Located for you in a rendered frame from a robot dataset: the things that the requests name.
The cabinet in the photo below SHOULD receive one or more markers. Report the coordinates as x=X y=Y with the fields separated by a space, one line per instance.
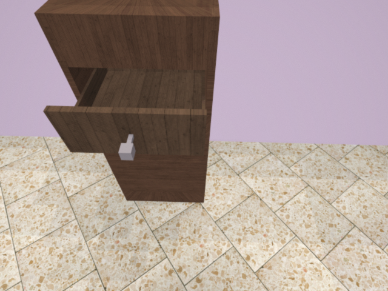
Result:
x=140 y=34

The handle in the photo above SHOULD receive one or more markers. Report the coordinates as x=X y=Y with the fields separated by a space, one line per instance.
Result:
x=127 y=150

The drawer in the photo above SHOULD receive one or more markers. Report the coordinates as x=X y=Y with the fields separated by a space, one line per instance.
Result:
x=164 y=110

